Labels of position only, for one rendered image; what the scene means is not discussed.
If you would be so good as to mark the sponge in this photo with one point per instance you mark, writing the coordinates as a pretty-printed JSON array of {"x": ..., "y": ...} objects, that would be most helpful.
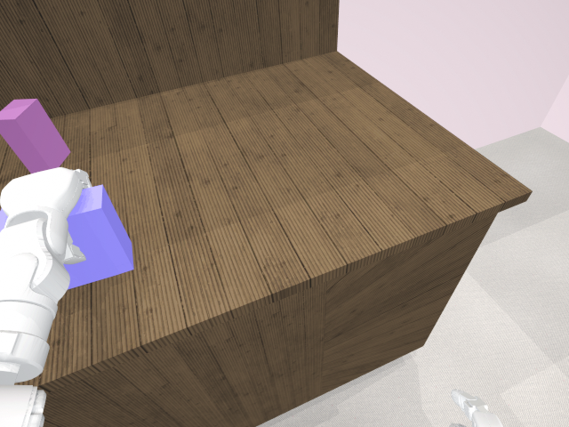
[{"x": 96, "y": 229}]

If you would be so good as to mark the robot left forearm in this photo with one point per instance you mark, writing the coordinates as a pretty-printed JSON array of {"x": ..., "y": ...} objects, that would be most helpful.
[{"x": 32, "y": 280}]

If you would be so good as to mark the table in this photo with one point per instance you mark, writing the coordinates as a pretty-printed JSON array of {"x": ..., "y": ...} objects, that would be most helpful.
[{"x": 295, "y": 224}]

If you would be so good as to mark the robot left upper arm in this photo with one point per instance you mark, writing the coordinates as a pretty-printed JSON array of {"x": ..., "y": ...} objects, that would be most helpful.
[{"x": 21, "y": 406}]

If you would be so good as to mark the robot left hand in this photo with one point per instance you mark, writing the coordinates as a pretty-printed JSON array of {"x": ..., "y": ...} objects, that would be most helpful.
[{"x": 57, "y": 188}]

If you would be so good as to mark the robot right hand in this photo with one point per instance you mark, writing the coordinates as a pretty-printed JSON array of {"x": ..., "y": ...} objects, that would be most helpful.
[{"x": 475, "y": 409}]

